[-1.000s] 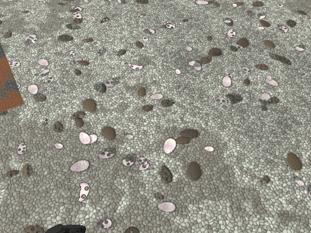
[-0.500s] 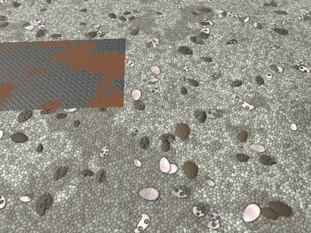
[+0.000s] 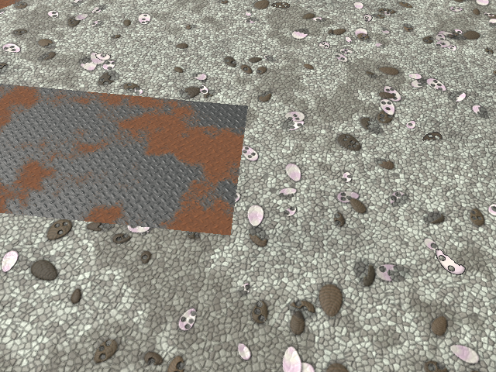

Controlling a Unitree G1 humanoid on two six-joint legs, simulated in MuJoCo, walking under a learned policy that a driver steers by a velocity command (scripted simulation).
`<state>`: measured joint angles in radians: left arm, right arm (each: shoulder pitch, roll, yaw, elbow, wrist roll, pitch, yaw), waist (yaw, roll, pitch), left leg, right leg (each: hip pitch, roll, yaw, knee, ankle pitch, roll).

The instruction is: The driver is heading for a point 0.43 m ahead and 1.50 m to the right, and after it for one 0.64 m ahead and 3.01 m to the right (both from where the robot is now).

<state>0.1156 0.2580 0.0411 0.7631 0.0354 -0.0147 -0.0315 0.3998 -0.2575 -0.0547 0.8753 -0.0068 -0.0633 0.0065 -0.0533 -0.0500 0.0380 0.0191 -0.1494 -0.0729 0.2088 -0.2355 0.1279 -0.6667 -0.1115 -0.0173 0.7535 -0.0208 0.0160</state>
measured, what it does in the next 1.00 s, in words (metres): walks ahead, turning right: right foot, then left foot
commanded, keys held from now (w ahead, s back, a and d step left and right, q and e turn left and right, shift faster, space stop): w+e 1.00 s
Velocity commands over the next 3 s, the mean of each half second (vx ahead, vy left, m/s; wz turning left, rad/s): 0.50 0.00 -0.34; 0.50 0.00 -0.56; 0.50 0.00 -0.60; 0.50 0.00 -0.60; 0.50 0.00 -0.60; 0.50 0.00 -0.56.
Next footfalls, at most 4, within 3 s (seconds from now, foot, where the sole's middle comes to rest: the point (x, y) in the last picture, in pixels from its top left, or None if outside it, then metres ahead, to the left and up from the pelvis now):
0.16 right None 0.27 -0.11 -0.78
0.68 left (237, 329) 0.59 0.00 -0.78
1.22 right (345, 286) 0.71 -0.32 -0.78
1.74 left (364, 196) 1.04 -0.45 -0.78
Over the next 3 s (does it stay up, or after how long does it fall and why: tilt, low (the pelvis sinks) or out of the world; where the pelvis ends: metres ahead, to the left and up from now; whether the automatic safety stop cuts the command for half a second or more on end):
stays up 1.02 -1.03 0.00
